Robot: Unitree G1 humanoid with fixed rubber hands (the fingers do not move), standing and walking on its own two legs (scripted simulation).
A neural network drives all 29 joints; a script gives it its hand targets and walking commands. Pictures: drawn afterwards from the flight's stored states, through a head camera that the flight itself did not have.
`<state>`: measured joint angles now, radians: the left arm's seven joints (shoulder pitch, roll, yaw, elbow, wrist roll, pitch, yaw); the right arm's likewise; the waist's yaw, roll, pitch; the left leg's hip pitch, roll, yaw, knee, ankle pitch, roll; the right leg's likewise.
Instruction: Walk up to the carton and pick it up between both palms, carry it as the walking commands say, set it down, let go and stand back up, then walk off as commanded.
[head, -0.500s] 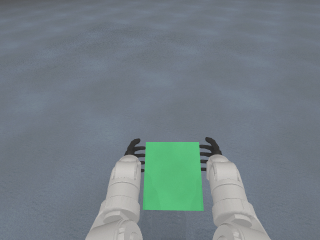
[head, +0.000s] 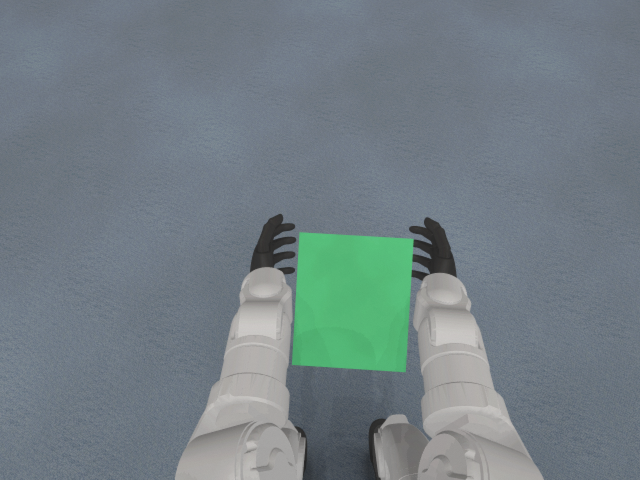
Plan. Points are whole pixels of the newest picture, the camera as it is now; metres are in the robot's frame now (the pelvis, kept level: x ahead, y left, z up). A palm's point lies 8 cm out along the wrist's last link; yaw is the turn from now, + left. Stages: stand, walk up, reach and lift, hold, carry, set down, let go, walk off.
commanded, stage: set down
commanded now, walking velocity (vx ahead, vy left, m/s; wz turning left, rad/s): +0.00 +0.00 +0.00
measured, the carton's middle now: (347, 288) +0.39 -0.01 -0.13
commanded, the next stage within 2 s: none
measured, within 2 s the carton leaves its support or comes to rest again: neither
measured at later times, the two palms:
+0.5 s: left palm (283, 282) +0.40 +0.09 -0.13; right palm (423, 287) +0.39 -0.13 -0.13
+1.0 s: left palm (292, 284) +0.43 +0.08 -0.21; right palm (415, 292) +0.41 -0.14 -0.21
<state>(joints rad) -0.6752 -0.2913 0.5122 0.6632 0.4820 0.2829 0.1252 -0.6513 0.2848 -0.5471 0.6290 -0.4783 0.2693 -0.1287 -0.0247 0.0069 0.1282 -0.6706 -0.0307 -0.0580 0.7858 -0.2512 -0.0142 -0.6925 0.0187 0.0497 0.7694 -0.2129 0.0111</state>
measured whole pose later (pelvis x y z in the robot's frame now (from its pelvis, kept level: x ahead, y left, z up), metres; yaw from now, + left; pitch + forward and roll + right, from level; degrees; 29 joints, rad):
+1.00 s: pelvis +0.00 +0.01 -0.15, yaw +0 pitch +33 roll +1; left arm -0.82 -0.21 0.41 0.73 0.28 0.17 0.26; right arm -0.78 0.21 -0.47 0.65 -0.32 0.19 -0.20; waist -0.06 0.03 -0.11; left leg -1.56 -0.06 -0.04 1.49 -0.50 -0.02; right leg -1.59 0.03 0.06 1.47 -0.46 0.04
